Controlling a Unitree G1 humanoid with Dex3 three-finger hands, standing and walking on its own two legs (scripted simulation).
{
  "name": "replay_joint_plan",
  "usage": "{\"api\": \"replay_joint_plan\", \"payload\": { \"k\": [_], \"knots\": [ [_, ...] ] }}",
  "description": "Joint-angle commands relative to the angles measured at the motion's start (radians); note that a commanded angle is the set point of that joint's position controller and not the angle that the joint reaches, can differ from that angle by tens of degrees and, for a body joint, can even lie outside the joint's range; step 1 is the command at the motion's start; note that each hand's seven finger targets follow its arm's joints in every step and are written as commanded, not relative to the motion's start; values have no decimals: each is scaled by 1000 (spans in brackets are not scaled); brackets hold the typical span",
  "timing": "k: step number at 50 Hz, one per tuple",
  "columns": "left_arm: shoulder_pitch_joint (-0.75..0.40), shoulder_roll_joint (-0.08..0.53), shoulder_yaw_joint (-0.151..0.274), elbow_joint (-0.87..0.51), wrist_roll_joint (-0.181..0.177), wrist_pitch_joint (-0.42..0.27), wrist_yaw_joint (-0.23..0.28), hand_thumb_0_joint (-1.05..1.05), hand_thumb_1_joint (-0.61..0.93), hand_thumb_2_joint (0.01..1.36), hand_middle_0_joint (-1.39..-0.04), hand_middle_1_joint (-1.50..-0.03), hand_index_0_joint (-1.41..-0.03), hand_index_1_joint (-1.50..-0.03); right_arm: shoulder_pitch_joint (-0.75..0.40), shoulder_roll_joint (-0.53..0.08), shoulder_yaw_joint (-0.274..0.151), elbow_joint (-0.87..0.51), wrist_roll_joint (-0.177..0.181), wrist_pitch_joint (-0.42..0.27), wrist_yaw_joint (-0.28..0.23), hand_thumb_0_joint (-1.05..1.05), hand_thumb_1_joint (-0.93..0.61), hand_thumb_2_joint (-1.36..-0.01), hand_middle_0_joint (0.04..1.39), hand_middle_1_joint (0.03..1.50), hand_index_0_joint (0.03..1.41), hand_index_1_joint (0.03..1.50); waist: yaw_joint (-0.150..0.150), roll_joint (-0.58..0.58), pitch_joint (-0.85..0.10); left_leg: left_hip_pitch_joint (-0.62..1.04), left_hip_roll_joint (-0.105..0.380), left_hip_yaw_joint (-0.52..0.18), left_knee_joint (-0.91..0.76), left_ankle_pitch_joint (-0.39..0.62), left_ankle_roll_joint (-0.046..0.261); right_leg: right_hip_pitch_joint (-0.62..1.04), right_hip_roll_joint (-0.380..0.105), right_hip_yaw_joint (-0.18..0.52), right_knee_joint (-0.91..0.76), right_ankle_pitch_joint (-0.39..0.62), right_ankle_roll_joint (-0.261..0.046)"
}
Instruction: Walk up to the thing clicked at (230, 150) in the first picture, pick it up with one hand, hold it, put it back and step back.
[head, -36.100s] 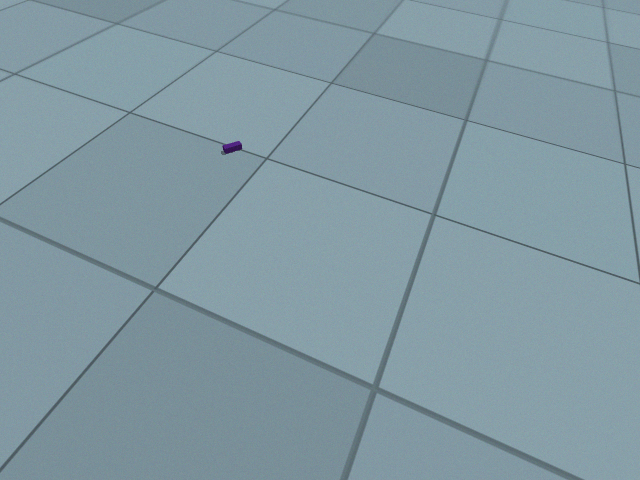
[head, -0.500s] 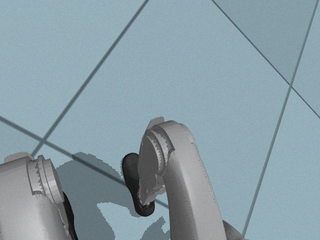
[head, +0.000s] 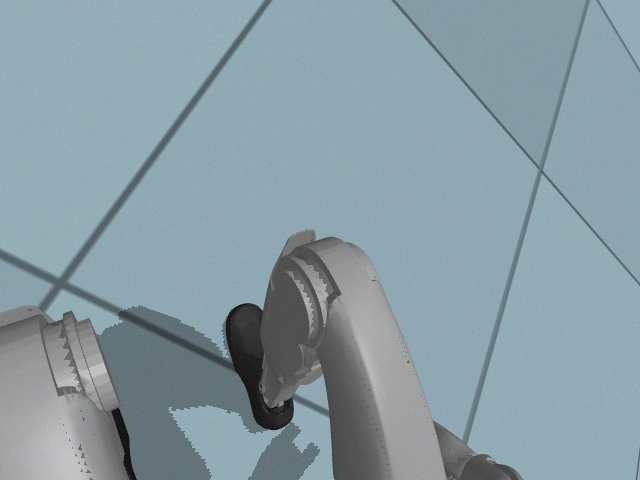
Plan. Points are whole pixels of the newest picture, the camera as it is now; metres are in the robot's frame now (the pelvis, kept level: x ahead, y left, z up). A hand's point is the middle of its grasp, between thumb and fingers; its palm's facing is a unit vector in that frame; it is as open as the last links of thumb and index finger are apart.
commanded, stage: rest palm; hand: left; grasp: from above
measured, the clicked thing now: out of the picture +0.42 +0.31 -0.28
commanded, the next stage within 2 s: close in 0.14 s
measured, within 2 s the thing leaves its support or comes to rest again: neither
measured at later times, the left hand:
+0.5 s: hand out of the picture +0.42 +0.30 -0.26, palm faces -0.44 -0.18 -0.88, open 12.4 cm
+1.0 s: hand out of the picture +0.42 +0.30 -0.26, palm faces -0.43 -0.18 -0.89, open 10.2 cm
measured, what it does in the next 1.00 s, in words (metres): stands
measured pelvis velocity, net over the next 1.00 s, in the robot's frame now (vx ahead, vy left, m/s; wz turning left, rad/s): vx -0.01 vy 0.00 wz -0.02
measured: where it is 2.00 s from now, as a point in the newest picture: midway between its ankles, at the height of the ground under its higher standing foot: (194, 430)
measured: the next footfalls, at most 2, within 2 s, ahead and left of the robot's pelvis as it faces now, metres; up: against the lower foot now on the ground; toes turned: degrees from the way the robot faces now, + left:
none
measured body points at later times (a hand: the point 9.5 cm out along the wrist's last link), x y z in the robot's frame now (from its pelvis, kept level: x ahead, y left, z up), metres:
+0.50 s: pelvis -0.01 +0.00 +0.00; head +0.27 +0.13 +0.33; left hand +0.44 +0.31 -0.21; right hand +0.05 -0.25 -0.05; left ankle +0.05 +0.12 -0.27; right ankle +0.12 -0.11 -0.27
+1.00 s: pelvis -0.01 +0.00 +0.00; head +0.27 +0.13 +0.34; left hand +0.44 +0.31 -0.21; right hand +0.05 -0.25 -0.05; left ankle +0.05 +0.12 -0.27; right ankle +0.12 -0.11 -0.27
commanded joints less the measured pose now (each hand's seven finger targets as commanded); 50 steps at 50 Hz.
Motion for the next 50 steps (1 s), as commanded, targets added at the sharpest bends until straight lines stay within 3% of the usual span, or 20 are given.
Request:
{"api": "replay_joint_plan", "payload": {
  "k": [1,4,8,11,13,15,18,22,23,26,27,32,33,38,39,42,45,47,48,50],
  "knots": [
    [-250,174,-6,-107,-6,-13,45,0,-439,901,-121,-974,-128,-966,198,-328,-85,17,15,-6,-2,0,-894,-902,200,301,200,301,-58,518,-673,486,23,54,-286,294,-19,404,72,-63,-181,286,-38],
    [-219,120,-45,-48,-24,-9,43,0,-427,899,-114,-1004,-128,-987,188,-327,-72,15,13,-18,5,0,-893,-901,200,301,200,301,-80,465,-588,436,21,48,-281,262,-15,378,72,-73,-185,263,-33],
    [-238,191,-17,-68,-24,-9,59,0,-409,884,-140,-976,-150,-963,196,-348,-67,10,18,-24,5,0,-895,-902,200,300,200,300,-60,483,-622,459,26,39,-293,274,-18,404,76,-72,-189,270,-35],
    [-216,168,-31,-32,-25,2,55,0,-383,864,-152,-982,-168,-965,176,-347,-53,-9,17,-35,11,0,-897,-903,200,300,200,300,-75,469,-561,437,24,33,-296,239,-19,377,73,-76,-177,239,-34],
    [-268,211,-15,-91,-30,1,59,0,-306,802,-191,-965,-220,-934,177,-356,-60,-4,22,-37,6,0,-888,-898,200,300,200,300,-58,507,-615,472,30,23,-313,231,-25,372,73,-77,-183,224,-37],
    [-247,197,-15,-47,-27,12,50,0,-241,747,-245,-934,-278,-899,171,-357,-55,-16,21,-40,10,0,-893,-900,200,300,200,300,-78,511,-571,468,30,19,-311,215,-25,361,67,-80,-171,219,-35],
    [-284,235,-4,-102,-22,12,56,0,-220,746,-252,-928,-285,-893,178,-362,-58,-11,26,-35,4,0,-889,-899,200,300,200,300,-66,527,-620,469,28,29,-311,232,-24,393,72,-73,-188,230,-38],
    [-217,203,-14,-29,-25,22,36,0,-173,697,-288,-891,-323,-854,184,-351,-51,-18,20,-35,8,0,-889,-899,200,300,200,300,-78,477,-562,419,24,41,-295,215,-15,391,77,-74,-196,223,-33],
    [-213,201,-18,-53,-33,21,34,0,-169,714,-292,-893,-325,-858,170,-353,-55,-15,26,-34,3,0,-888,-898,200,300,200,300,-61,483,-575,428,25,40,-303,217,-18,388,77,-72,-198,218,-36],
    [-213,209,-24,-57,-39,19,27,0,-146,674,-312,-859,-346,-823,172,-355,-54,-14,27,-35,2,0,-890,-899,200,300,200,300,-62,474,-584,429,29,35,-300,226,-15,393,78,-71,-199,225,-34],
    [-207,191,-28,-31,-37,19,23,0,-128,667,-331,-842,-362,-808,173,-353,-51,-24,26,-37,5,0,-889,-899,200,300,200,300,-73,457,-557,426,28,26,-298,225,-16,373,72,-77,-187,226,-32],
    [-184,204,-12,-58,-48,12,23,0,-56,625,-387,-809,-422,-773,186,-355,-57,-24,31,-29,0,0,-890,-899,200,300,200,300,-51,495,-604,462,29,25,-318,255,-23,405,79,-76,-190,246,-38],
    [-184,175,-37,-37,-46,13,13,0,-46,633,-400,-804,-432,-771,171,-342,-50,-32,31,-33,2,0,-891,-900,200,300,200,300,-64,468,-558,443,29,25,-304,234,-20,380,73,-79,-183,234,-34],
    [-181,200,-28,-73,-53,5,8,0,19,590,-452,-759,-484,-726,190,-353,-54,-41,30,-27,-1,0,-889,-899,200,300,200,300,-49,469,-586,438,26,37,-310,216,-15,397,78,-73,-206,212,-36],
    [-172,182,-39,-52,-56,6,6,0,46,607,-482,-750,-509,-722,172,-353,-53,-37,33,-29,-3,0,-890,-899,200,300,200,300,-49,462,-553,420,29,29,-315,197,-18,371,73,-76,-196,197,-35],
    [-153,184,-27,-79,-52,2,16,0,71,579,-487,-753,-522,-717,193,-346,-59,-37,33,-18,-10,0,-889,-899,200,300,200,300,-30,479,-617,438,25,38,-322,224,-20,420,81,-69,-207,222,-39],
    [-168,148,-52,-74,-54,4,16,0,111,562,-519,-727,-552,-692,186,-336,-59,-38,32,-19,-6,0,-889,-899,200,300,200,300,-48,463,-596,429,28,31,-307,234,-18,394,79,-75,-194,238,-35],
    [-148,167,-35,-73,-56,4,22,0,132,526,-531,-710,-569,-670,197,-352,-62,-39,31,-15,-9,0,-889,-898,200,300,200,300,-39,466,-611,442,27,31,-317,257,-20,404,81,-76,-196,249,-38],
    [-149,140,-59,-35,-56,8,16,0,157,516,-560,-681,-594,-646,180,-340,-58,-43,33,-17,-10,0,-888,-898,200,300,200,300,-61,428,-551,411,28,32,-307,215,-16,383,78,-74,-199,224,-35],
    [-163,153,-58,-55,-56,3,15,0,184,500,-577,-668,-613,-631,195,-351,-57,-46,35,-17,-10,0,-889,-899,200,300,200,300,-55,423,-546,407,26,32,-311,207,-14,372,76,-76,-206,207,-34]
  ]
}}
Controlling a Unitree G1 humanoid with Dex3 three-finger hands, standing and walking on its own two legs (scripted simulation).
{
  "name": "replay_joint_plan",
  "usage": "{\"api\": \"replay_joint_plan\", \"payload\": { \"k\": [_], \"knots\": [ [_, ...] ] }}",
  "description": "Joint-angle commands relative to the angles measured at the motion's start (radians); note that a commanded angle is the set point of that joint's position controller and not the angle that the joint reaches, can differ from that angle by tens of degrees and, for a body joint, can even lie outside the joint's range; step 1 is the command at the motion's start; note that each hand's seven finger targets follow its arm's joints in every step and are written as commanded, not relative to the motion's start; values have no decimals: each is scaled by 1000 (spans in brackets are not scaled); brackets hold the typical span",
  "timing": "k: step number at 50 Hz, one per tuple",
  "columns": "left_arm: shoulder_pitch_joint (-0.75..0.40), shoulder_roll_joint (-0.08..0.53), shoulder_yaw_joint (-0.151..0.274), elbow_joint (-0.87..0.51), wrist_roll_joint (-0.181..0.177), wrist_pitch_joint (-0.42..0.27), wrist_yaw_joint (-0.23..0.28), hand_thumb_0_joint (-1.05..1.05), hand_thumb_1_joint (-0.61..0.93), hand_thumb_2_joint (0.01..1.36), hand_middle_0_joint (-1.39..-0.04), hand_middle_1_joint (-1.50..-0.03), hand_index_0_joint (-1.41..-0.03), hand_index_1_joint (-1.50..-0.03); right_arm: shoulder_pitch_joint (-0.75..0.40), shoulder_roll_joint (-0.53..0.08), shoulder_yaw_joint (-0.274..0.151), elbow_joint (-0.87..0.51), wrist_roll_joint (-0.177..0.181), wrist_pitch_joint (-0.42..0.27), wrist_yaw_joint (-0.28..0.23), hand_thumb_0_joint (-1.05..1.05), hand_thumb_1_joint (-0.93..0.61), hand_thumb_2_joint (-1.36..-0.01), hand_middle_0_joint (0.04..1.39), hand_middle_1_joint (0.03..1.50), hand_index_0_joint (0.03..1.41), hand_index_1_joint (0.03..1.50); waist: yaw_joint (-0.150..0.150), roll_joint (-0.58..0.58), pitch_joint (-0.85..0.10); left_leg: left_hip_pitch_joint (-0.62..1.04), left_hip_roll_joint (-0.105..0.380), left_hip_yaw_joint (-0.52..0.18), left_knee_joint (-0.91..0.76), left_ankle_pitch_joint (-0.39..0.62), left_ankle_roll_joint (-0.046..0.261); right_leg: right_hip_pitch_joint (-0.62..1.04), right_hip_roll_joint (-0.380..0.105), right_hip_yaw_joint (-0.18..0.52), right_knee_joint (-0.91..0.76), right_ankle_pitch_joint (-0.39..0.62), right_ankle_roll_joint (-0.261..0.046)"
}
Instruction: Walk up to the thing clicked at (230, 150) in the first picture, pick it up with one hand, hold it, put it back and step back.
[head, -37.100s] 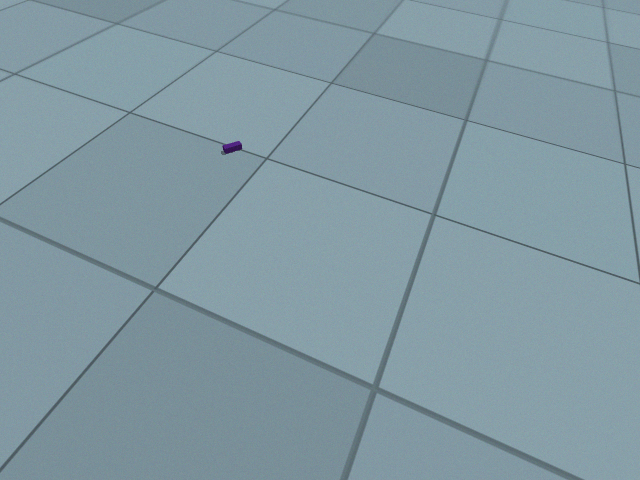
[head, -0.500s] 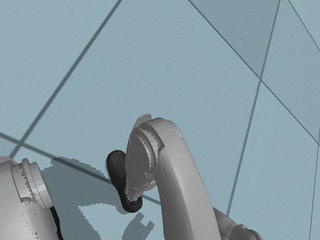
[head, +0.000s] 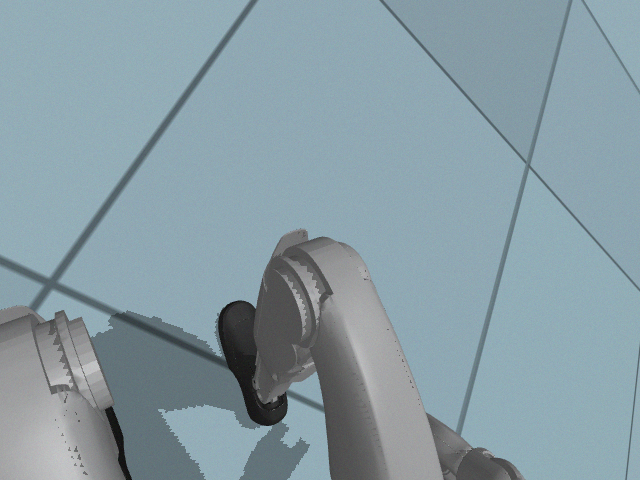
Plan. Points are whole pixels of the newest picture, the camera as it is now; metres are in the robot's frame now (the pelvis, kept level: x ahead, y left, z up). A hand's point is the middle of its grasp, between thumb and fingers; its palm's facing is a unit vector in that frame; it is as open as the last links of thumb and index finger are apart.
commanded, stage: close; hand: left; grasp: from above
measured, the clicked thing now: out of the picture +0.42 +0.32 -0.29
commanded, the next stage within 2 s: settle in 0.70 s
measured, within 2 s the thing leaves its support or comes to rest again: leaves its support in 1.22 s
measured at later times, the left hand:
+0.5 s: hand out of the picture +0.42 +0.31 -0.26, palm faces -0.42 -0.19 -0.89, open 8.2 cm
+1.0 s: hand out of the picture +0.42 +0.31 -0.25, palm faces -0.42 -0.21 -0.88, open 6.6 cm
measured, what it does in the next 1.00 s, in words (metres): stands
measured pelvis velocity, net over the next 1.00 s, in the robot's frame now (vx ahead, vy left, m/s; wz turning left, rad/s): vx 0.00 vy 0.00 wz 0.01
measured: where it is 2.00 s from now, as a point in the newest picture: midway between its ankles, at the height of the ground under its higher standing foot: (189, 427)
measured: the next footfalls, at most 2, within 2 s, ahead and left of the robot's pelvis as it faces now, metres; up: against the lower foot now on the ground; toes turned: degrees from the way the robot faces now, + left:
none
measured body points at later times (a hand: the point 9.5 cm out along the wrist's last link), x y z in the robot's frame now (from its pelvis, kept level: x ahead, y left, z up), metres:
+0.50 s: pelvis +0.00 +0.00 +0.00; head +0.27 +0.14 +0.33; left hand +0.44 +0.32 -0.21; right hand +0.07 -0.25 -0.05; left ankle +0.06 +0.12 -0.27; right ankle +0.13 -0.11 -0.27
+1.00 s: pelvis +0.00 +0.00 +0.00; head +0.27 +0.13 +0.34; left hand +0.44 +0.32 -0.20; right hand +0.07 -0.25 -0.06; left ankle +0.06 +0.12 -0.27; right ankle +0.13 -0.11 -0.27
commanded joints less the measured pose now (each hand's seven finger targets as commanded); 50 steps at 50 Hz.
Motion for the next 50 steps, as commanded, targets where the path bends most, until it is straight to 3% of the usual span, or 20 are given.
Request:
{"api": "replay_joint_plan", "payload": {
  "k": [1,5,6,8,12,20,21,24,26,28,29,31,32,35,37,38,41,44,46,50],
  "knots": [
    [-169,149,-7,-19,-1,2,3,0,194,482,-582,-662,-620,-623,196,-334,-96,7,12,-7,-8,0,-889,-898,200,300,200,300,-54,435,-554,397,18,52,-304,197,-17,358,61,-58,-178,178,-40],
    [-147,145,-12,-10,-6,11,-5,0,240,447,-627,-630,-664,-592,186,-332,-94,-5,14,-9,-11,0,-892,-900,199,300,200,300,-47,431,-552,404,17,58,-307,188,-18,366,60,-53,-182,174,-39],
    [-110,147,-1,-9,-12,15,-2,0,238,455,-624,-639,-661,-600,189,-336,-100,-1,16,-6,-15,0,-893,-900,199,300,200,300,-29,440,-575,407,15,63,-318,194,-20,386,66,-49,-189,176,-42],
    [-174,133,-9,-62,-11,14,-2,0,262,441,-635,-630,-675,-588,196,-328,-102,-4,14,-8,-12,0,-891,-899,200,300,200,300,-37,465,-605,436,17,49,-318,211,-23,365,58,-56,-172,190,-42],
    [-110,119,-10,-13,-16,24,-10,0,335,454,-706,-609,-740,-574,198,-332,-108,-13,17,-2,-12,0,-892,-900,199,300,199,300,-40,444,-567,415,16,50,-329,191,-23,356,59,-56,-172,176,-44],
    [-132,110,-6,-45,-22,20,-17,0,396,375,-750,-544,-787,-506,214,-322,-111,-9,17,6,-15,0,-891,-899,200,300,200,300,-33,444,-598,420,11,65,-322,219,-20,374,62,-47,-179,194,-45],
    [-122,135,5,-49,-17,19,-13,0,396,388,-767,-521,-796,-491,211,-329,-113,-5,18,9,-18,0,-891,-900,200,300,200,300,-16,467,-620,425,10,67,-330,224,-22,380,62,-46,-179,192,-48],
    [-125,103,-11,-43,-15,21,-20,0,424,381,-781,-523,-814,-489,214,-323,-111,-12,17,10,-17,0,-892,-899,200,300,199,300,-36,437,-597,417,9,67,-317,225,-18,371,60,-47,-181,196,-44],
    [-138,129,10,-67,-16,16,-15,0,448,382,-803,-520,-835,-487,213,-324,-115,-2,18,14,-21,0,-893,-900,199,300,199,300,-16,486,-640,456,11,61,-329,253,-25,373,60,-48,-171,213,-49],
    [-143,106,-16,-40,-14,18,-21,0,474,371,-821,-506,-853,-473,210,-322,-108,-10,17,8,-18,0,-893,-900,200,300,199,300,-42,442,-575,418,11,57,-323,216,-21,346,54,-51,-171,188,-44],
    [-120,115,1,-40,-17,18,-18,0,477,370,-816,-512,-850,-477,214,-332,-118,-2,18,14,-21,0,-890,-899,200,300,199,300,-25,460,-610,432,10,60,-331,232,-23,366,58,-48,-175,197,-48],
    [-130,105,-20,-17,-16,16,-22,0,493,347,-849,-466,-877,-437,210,-321,-105,-11,14,13,-21,0,-892,-899,200,300,199,300,-48,414,-553,387,9,68,-314,185,-14,360,58,-44,-187,168,-42],
    [-114,130,2,-23,-19,13,-18,0,513,337,-850,-477,-884,-442,216,-337,-109,-11,15,17,-26,0,-891,-899,200,300,200,300,-30,414,-579,390,7,68,-328,192,-15,377,60,-44,-194,166,-45],
    [-121,149,10,-28,-15,10,-19,0,539,319,-876,-459,-909,-425,213,-329,-104,-9,13,16,-29,0,-894,-900,199,300,199,300,-24,426,-584,394,7,72,-323,194,-15,375,57,-42,-191,167,-44],
    [-111,131,-6,-13,-16,12,-26,0,586,336,-915,-462,-946,-429,204,-318,-99,-11,10,16,-29,0,-895,-900,199,300,199,300,-33,411,-578,390,9,75,-315,189,-13,387,60,-37,-193,170,-43],
    [-119,142,7,-46,-19,9,-23,0,588,347,-915,-466,-945,-435,204,-323,-103,-12,14,17,-32,0,-894,-900,199,300,199,300,-15,425,-615,406,7,71,-321,205,-14,388,59,-38,-192,178,-44],
    [-115,130,-7,-23,-17,14,-32,0,600,381,-982,-491,-1017,-459,201,-316,-103,-8,11,17,-34,0,-916,-904,200,300,200,300,-32,429,-594,416,9,70,-322,203,-15,382,58,-37,-187,183,-45],
    [-104,145,8,-21,-19,20,-39,0,671,424,-1040,-499,-1071,-470,216,-316,-103,-4,12,23,-34,0,-915,-904,200,300,200,300,-27,434,-620,407,6,80,-312,231,-11,408,62,-33,-190,207,-44],
    [-129,163,33,-79,-27,17,-43,0,674,416,-1041,-478,-1072,-448,216,-314,-110,5,19,26,-36,0,-912,-903,200,300,200,300,4,484,-670,442,7,72,-327,257,-19,396,55,-34,-176,216,-51],
    [-140,148,32,-113,-12,15,-59,0,707,377,-1065,-450,-1097,-420,217,-299,-119,4,15,39,-36,0,-911,-903,200,300,200,300,3,513,-691,451,6,78,-329,256,-21,391,59,-35,-167,214,-56]
  ]
}}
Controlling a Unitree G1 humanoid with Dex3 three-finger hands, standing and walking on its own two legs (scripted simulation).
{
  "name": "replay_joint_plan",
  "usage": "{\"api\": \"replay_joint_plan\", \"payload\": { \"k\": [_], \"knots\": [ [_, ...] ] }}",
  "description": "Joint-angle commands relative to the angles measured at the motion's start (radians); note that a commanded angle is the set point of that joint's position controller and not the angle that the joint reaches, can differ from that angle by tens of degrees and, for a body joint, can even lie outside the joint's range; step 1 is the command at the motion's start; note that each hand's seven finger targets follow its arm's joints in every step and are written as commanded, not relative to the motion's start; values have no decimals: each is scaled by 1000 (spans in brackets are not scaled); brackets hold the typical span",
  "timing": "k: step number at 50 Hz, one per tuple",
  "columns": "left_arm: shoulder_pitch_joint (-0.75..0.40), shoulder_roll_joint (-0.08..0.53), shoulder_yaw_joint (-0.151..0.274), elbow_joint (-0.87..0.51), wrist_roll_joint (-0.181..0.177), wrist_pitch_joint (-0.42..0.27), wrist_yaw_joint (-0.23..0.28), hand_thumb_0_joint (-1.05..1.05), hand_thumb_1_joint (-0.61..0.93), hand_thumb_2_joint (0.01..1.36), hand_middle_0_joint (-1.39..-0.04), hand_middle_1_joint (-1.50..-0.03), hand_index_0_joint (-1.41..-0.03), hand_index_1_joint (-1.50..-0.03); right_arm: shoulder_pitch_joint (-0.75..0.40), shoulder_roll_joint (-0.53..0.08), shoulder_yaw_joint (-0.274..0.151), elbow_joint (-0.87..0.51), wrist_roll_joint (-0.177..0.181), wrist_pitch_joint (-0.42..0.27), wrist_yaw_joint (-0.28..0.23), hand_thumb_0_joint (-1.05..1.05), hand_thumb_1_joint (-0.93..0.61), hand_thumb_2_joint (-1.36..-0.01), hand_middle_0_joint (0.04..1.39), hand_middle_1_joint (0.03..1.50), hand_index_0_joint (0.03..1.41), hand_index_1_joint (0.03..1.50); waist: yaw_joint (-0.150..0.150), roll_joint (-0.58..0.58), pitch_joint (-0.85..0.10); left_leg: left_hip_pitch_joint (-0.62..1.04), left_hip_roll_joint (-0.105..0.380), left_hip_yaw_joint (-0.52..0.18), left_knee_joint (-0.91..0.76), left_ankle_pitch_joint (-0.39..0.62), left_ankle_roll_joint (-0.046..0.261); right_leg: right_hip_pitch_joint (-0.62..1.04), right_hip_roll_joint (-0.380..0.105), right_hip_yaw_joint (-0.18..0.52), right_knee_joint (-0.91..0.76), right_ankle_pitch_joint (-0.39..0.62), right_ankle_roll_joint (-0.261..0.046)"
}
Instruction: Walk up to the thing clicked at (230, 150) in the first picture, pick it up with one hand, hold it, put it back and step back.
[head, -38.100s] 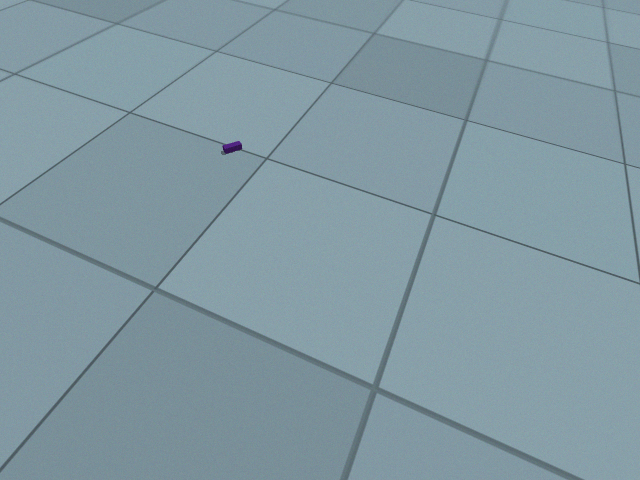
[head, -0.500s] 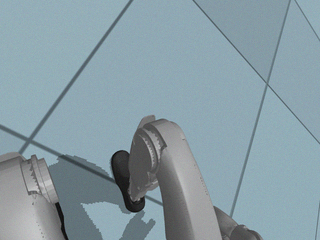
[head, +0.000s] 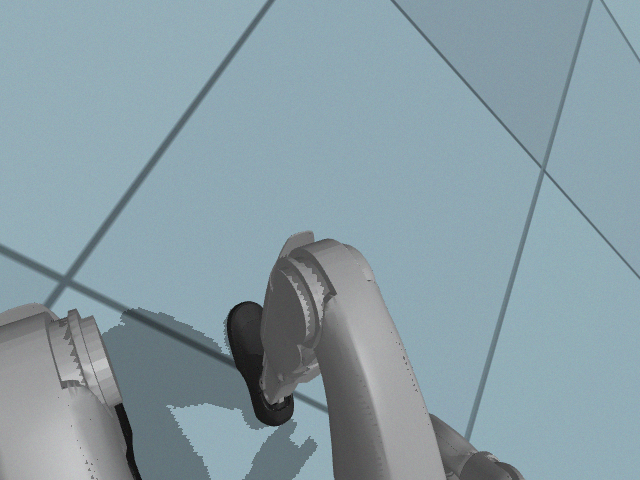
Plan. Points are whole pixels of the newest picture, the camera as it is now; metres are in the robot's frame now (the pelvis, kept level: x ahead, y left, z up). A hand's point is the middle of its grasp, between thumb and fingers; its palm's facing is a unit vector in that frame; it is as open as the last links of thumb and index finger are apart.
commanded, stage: settle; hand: left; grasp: from above
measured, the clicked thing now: out of the picture +0.44 +0.32 -0.29
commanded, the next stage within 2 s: lift in 0.78 s
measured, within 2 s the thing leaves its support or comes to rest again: leaves its support in 0.22 s
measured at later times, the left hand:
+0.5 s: hand out of the picture +0.42 +0.33 -0.18, palm faces -0.39 -0.14 -0.91, open 6.4 cm
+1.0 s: hand out of the picture +0.41 +0.32 -0.13, palm faces -0.42 -0.14 -0.90, open 6.3 cm
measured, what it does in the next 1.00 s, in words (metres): stands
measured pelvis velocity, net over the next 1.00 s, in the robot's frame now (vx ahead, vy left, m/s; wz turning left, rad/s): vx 0.00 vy -0.01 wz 0.13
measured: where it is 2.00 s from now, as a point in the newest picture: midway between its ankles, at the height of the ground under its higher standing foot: (196, 426)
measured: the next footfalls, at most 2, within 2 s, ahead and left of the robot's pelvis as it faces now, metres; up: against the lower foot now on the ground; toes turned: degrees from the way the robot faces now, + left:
none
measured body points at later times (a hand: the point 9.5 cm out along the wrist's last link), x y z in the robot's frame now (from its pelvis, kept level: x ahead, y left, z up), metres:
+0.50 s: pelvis +0.01 +0.00 +0.01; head +0.23 +0.10 +0.39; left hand +0.43 +0.33 -0.13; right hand +0.09 -0.27 -0.08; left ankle +0.06 +0.12 -0.27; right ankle +0.12 -0.11 -0.27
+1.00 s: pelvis +0.00 -0.01 +0.04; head +0.22 +0.07 +0.42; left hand +0.43 +0.33 -0.07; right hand +0.09 -0.28 -0.07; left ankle +0.06 +0.12 -0.27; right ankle +0.12 -0.11 -0.27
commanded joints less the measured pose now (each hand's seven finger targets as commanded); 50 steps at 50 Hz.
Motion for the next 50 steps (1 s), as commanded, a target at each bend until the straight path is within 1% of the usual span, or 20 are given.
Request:
{"api": "replay_joint_plan", "payload": {
  "k": [1,7,10,12,14,18,19,20,24,25,27,33,36,37,38,40,42,44,46,50],
  "knots": [
    [-145,177,12,-47,8,8,-4,0,715,383,-1080,-441,-1108,-414,200,-305,-98,14,5,8,-7,0,-912,-903,200,300,200,300,-15,477,-665,448,11,70,-301,253,-15,407,68,-45,-163,228,-51],
    [-199,217,71,-172,30,-22,15,0,779,405,-1150,-387,-1163,-377,214,-312,-133,36,13,24,-10,0,-910,-904,200,300,200,300,10,531,-723,489,9,72,-319,258,-22,378,60,-44,-155,221,-57],
    [-226,162,51,-243,33,-30,23,0,783,377,-1161,-349,-1168,-345,203,-287,-154,46,20,20,-8,0,-910,-904,200,300,199,300,-5,549,-744,505,10,89,-302,242,-23,359,59,-38,-156,219,-57],
    [-242,185,79,-345,42,-32,27,0,787,358,-1154,-348,-1164,-340,216,-284,-182,60,31,23,-9,0,-911,-905,199,300,199,300,19,603,-800,539,7,97,-317,245,-28,343,52,-29,-156,216,-60],
    [-201,147,82,-372,36,-17,22,0,811,388,-1184,-331,-1186,-331,224,-276,-207,81,43,28,-7,0,-906,-903,200,300,199,300,43,645,-853,594,6,97,-338,275,-38,316,49,-27,-146,227,-67],
    [-178,56,48,-308,31,32,-5,0,818,347,-1181,-304,-1188,-299,229,-275,-246,97,67,44,-7,0,-901,-902,200,300,199,300,44,593,-801,543,0,108,-367,250,-32,242,43,-21,-163,202,-69],
    [-183,14,17,-260,23,46,-21,0,809,342,-1186,-287,-1188,-287,219,-275,-255,92,72,47,-5,0,-903,-902,199,300,199,300,35,548,-744,499,-2,113,-368,208,-25,217,42,-15,-168,169,-70],
    [-167,37,32,-242,16,61,-32,0,792,338,-1178,-285,-1181,-286,228,-282,-262,95,76,54,-12,0,-901,-902,200,300,199,300,48,498,-741,467,-4,121,-369,189,-15,229,44,-5,-194,150,-66],
    [-194,-63,-43,-296,-23,88,-98,0,721,270,-1129,-255,-1134,-254,225,-253,-264,72,95,61,-24,0,-904,-903,200,300,199,300,69,437,-792,459,-15,136,-378,193,-1,270,41,20,-223,144,-64],
    [-157,19,20,-258,-26,94,-104,0,694,258,-1101,-264,-1108,-260,247,-269,-272,95,98,66,-32,0,-906,-904,200,300,199,300,79,410,-801,447,-19,131,-384,191,1,287,34,21,-219,142,-61],
    [-165,-15,-2,-279,-36,86,-147,0,675,226,-1087,-250,-1099,-242,259,-251,-277,83,105,75,-37,0,-904,-902,200,300,199,300,72,347,-814,420,-25,151,-368,215,11,357,35,41,-233,157,-56],
    [-223,50,33,-372,-18,42,-200,0,677,203,-1113,-203,-1116,-204,251,-232,-285,67,114,108,-74,0,-908,-905,200,300,199,300,86,348,-825,420,-36,172,-378,185,10,380,24,67,-255,108,-63],
    [-216,86,66,-415,-1,21,-205,0,701,203,-1131,-185,-1132,-187,276,-222,-299,83,115,128,-93,0,-907,-905,200,300,199,300,106,352,-886,434,-37,192,-376,218,11,437,20,83,-270,145,-57],
    [-239,44,41,-461,-1,11,-208,0,701,202,-1128,-183,-1131,-184,273,-214,-301,73,114,130,-96,0,-905,-904,200,300,199,300,102,375,-908,458,-39,195,-384,223,9,434,19,84,-273,149,-60],
    [-229,60,54,-475,-3,8,-203,0,705,208,-1120,-205,-1126,-201,275,-212,-309,82,116,134,-102,0,-906,-904,200,300,199,300,115,381,-934,480,-36,197,-388,228,9,441,18,87,-283,158,-58],
    [-252,-5,-7,-515,-5,-1,-208,0,695,188,-1122,-165,-1122,-168,254,-197,-309,60,123,134,-110,0,-906,-904,200,300,199,300,113,407,-956,503,-36,196,-401,228,6,417,20,84,-284,151,-65],
    [-232,36,13,-506,4,5,-201,0,710,229,-1134,-184,-1131,-189,276,-200,-315,81,125,141,-120,0,-904,-902,200,300,199,300,129,405,-974,514,-37,202,-406,258,8,442,20,84,-289,184,-62],
    [-220,13,5,-468,-5,18,-196,0,757,270,-1169,-184,-1165,-191,281,-192,-317,85,126,148,-128,0,-900,-900,200,300,199,300,128,366,-976,508,-34,201,-414,252,11,448,23,86,-298,180,-62],
    [-212,-22,-18,-417,-7,33,-198,0,865,202,-1218,-231,-1242,-209,282,-190,-317,87,128,152,-135,0,-913,-906,200,300,199,300,118,354,-915,492,-35,203,-434,224,12,425,24,85,-316,153,-65],
    [-230,-7,-6,-456,-40,70,-214,0,832,236,-1213,-214,-1225,-204,282,-191,-325,86,145,155,-147,0,-914,-907,200,300,199,300,153,375,-948,537,-36,201,-477,223,12,411,17,82,-323,154,-70]
  ]
}}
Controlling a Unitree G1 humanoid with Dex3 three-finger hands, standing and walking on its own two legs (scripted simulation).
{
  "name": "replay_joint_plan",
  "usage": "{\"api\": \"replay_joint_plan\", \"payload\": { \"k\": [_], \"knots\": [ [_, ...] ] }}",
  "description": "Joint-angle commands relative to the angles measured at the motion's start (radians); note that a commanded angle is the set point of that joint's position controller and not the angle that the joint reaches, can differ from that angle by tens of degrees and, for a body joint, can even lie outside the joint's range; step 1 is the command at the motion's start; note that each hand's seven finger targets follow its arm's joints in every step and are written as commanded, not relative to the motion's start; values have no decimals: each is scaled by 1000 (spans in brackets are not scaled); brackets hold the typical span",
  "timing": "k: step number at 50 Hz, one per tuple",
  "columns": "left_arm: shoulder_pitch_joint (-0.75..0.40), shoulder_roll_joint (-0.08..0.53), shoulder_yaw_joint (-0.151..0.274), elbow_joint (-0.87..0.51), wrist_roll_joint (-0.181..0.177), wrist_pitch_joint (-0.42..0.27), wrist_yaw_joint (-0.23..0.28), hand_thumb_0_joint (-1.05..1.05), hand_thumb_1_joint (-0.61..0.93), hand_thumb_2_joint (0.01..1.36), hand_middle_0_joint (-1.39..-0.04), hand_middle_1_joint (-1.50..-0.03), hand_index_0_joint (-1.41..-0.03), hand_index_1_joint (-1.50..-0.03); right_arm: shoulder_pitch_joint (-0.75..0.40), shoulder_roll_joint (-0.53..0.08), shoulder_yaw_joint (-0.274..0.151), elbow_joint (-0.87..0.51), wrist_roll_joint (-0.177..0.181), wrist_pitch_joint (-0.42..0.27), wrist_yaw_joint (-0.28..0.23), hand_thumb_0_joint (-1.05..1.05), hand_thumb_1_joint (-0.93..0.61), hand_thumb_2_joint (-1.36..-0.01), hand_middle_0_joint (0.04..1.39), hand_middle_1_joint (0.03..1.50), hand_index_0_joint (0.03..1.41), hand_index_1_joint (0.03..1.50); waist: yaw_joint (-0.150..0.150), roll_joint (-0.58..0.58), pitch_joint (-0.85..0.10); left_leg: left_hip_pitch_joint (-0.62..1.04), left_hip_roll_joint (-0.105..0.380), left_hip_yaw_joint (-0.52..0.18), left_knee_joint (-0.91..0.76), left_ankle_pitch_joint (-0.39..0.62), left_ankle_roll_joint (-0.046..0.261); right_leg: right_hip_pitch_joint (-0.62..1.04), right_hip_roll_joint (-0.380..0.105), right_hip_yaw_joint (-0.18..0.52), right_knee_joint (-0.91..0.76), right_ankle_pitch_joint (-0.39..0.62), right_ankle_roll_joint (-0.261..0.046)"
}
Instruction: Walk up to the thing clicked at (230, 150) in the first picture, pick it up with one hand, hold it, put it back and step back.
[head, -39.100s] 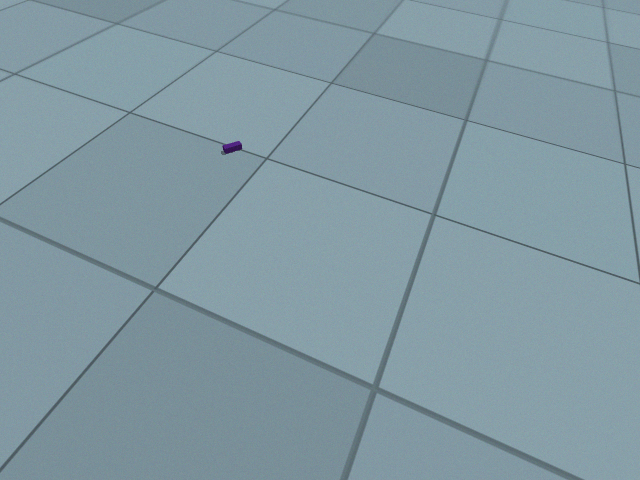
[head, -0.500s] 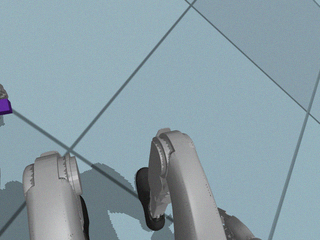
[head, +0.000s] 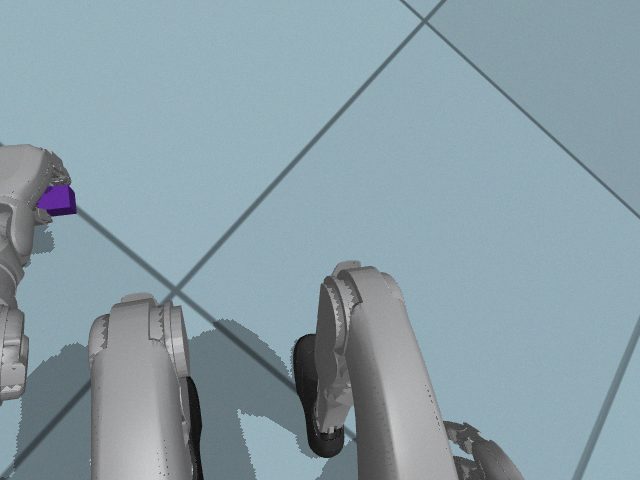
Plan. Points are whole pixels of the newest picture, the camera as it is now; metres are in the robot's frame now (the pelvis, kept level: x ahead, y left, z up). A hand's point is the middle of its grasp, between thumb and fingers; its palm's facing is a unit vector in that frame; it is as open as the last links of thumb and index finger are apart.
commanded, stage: lift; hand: left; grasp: from above
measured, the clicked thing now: (34, 203) +0.46 +0.29 -0.20
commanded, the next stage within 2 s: hold in 1.60 s
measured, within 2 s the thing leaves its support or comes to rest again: neither
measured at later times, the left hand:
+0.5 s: hand out of the picture +0.39 +0.29 -0.04, palm faces -0.45 -0.09 -0.89, open 6.4 cm
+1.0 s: hand out of the picture +0.34 +0.27 +0.18, palm faces -0.43 -0.13 -0.89, open 6.4 cm
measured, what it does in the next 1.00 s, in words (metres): rises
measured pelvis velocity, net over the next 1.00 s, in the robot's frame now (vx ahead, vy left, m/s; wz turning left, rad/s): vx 0.01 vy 0.01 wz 0.08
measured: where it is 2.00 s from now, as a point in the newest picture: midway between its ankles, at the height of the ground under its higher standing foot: (254, 439)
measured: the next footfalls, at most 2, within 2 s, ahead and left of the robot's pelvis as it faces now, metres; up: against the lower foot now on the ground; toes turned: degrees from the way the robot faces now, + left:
none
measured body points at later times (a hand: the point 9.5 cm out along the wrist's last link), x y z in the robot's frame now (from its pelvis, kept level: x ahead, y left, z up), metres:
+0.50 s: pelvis -0.01 +0.01 +0.08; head +0.18 +0.05 +0.49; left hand +0.41 +0.29 +0.01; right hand +0.10 -0.27 -0.04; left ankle +0.07 +0.12 -0.31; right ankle +0.11 -0.12 -0.31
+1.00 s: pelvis +0.01 +0.01 +0.27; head +0.11 +0.02 +0.70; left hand +0.36 +0.27 +0.23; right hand +0.15 -0.25 +0.15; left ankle +0.07 +0.12 -0.31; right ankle +0.11 -0.12 -0.31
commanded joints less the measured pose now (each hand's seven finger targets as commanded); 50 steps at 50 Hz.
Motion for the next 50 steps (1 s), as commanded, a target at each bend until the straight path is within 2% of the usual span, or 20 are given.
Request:
{"api": "replay_joint_plan", "payload": {
  "k": [1,6,10,15,18,21,24,25,28,30,35,36,37,38,40,41,44,45,47,50],
  "knots": [
    [-313,231,23,-173,-44,44,20,0,853,242,-1229,-212,-1240,-201,220,-232,-86,-12,24,-6,-22,0,-912,-906,200,300,200,300,18,270,-720,516,-23,70,-318,190,17,402,43,-28,-248,174,-44],
    [-261,232,16,-227,-51,65,-43,0,842,269,-1241,-188,-1240,-190,209,-226,-98,-35,50,12,-34,0,-913,-907,200,300,199,300,35,246,-729,558,-24,55,-359,187,19,422,41,-26,-270,175,-45],
    [-225,195,6,-336,-80,62,-83,0,854,320,-1263,-197,-1255,-206,215,-214,-104,-57,64,28,-42,0,-911,-906,200,300,200,300,42,226,-756,574,-28,67,-386,202,24,497,39,-12,-319,194,-39],
    [-160,192,-11,-460,-97,63,-132,0,816,309,-1218,-215,-1217,-218,202,-208,-119,-91,89,50,-69,0,-910,-906,200,300,200,300,59,211,-750,616,-26,45,-471,136,23,524,42,-3,-378,134,-40],
    [-113,176,-20,-535,-119,68,-159,0,809,311,-1217,-213,-1214,-218,187,-202,-124,-112,101,61,-86,0,-909,-906,200,300,200,300,71,205,-712,643,-23,31,-533,85,23,537,42,3,-420,97,-36],
    [-71,147,-40,-624,-138,75,-181,0,782,306,-1186,-230,-1188,-231,171,-193,-129,-133,114,70,-108,0,-907,-905,200,300,200,300,82,217,-722,715,-19,9,-605,60,17,568,46,1,-454,85,-34],
    [-9,136,-47,-680,-163,91,-198,0,791,304,-1196,-223,-1196,-224,157,-179,-126,-144,124,77,-127,0,-908,-906,200,300,200,300,92,182,-723,769,-20,19,-640,96,17,643,46,11,-511,106,-31],
    [-19,158,-35,-715,-166,95,-199,0,796,326,-1201,-234,-1199,-238,158,-177,-126,-146,129,79,-135,0,-908,-906,200,300,200,300,91,181,-723,781,-23,22,-653,103,18,665,44,16,-530,108,-30],
    [37,130,-49,-740,-181,113,-210,0,790,338,-1199,-234,-1196,-240,141,-164,-127,-154,139,84,-156,0,-907,-905,200,300,200,300,95,155,-700,846,-21,17,-712,112,17,725,45,22,-588,111,-27],
    [61,144,-45,-768,-189,124,-213,0,790,331,-1195,-250,-1196,-253,126,-150,-125,-158,143,88,-170,0,-909,-906,200,300,200,300,103,138,-691,875,-22,36,-744,125,18,796,48,38,-648,111,-25],
    [151,75,-92,-801,-209,158,-232,0,803,334,-1212,-228,-1209,-234,97,-128,-121,-156,158,91,-199,0,-906,-904,200,300,200,300,107,134,-636,993,-19,44,-859,158,10,913,50,49,-763,129,-24],
    [161,100,-70,-831,-207,164,-231,0,795,330,-1198,-250,-1199,-251,100,-129,-124,-159,162,93,-204,0,-907,-904,200,300,200,300,123,138,-658,1028,-20,50,-880,173,11,951,49,52,-788,138,-24],
    [179,96,-72,-828,-209,171,-231,0,779,325,-1189,-229,-1186,-234,93,-124,-119,-156,164,94,-209,0,-905,-904,200,300,200,300,126,132,-653,1056,-18,43,-907,181,9,974,50,49,-804,147,-24],
    [196,67,-89,-828,-215,177,-233,0,797,318,-1200,-231,-1199,-234,89,-118,-118,-156,167,95,-214,0,-904,-903,200,300,200,300,122,119,-637,1081,-16,41,-932,182,8,992,51,51,-828,147,-23],
    [196,66,-98,-847,-223,185,-235,0,801,311,-1212,-216,-1207,-224,75,-108,-112,-157,172,96,-225,0,-906,-904,200,300,200,300,113,105,-575,1115,-14,38,-995,143,10,1043,57,57,-895,115,-20],
    [192,67,-98,-853,-224,187,-236,0,795,302,-1217,-190,-1209,-201,75,-105,-111,-152,174,95,-232,0,-904,-903,200,300,200,300,115,104,-559,1144,-14,38,-1022,139,8,1066,58,62,-921,110,-21],
    [229,17,-131,-843,-231,194,-244,0,783,294,-1201,-204,-1197,-212,65,-95,-105,-142,177,89,-245,0,-904,-903,200,300,200,300,114,87,-494,1210,-8,34,-1099,135,5,1120,63,68,-993,102,-21],
    [236,28,-122,-824,-238,197,-242,0,762,301,-1188,-192,-1179,-204,61,-96,-103,-136,180,86,-249,0,-901,-903,200,300,200,300,120,89,-462,1222,-5,25,-1128,123,2,1124,62,68,-1009,97,-19],
    [222,-2,-148,-825,-241,196,-241,0,758,280,-1186,-181,-1178,-192,54,-88,-99,-135,180,79,-256,0,-903,-904,200,300,200,300,115,94,-433,1275,0,16,-1186,101,0,1160,67,70,-1055,86,-19],
    [252,-25,-163,-789,-236,198,-235,0,716,246,-1144,-197,-1143,-201,63,-82,-97,-127,183,68,-265,0,-906,-905,200,300,200,300,119,65,-405,1324,-2,31,-1232,138,0,1236,67,85,-1137,101,-21]
  ]
}}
